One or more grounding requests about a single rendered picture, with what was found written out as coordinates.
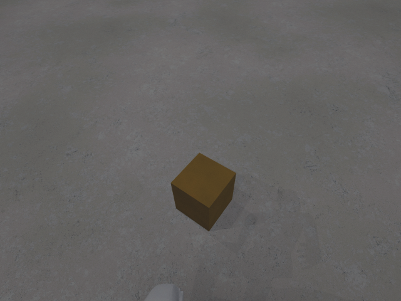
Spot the carton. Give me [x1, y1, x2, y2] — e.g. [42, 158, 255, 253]
[171, 153, 236, 231]

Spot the robot left thigh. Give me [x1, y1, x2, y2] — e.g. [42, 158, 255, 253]
[144, 283, 184, 301]

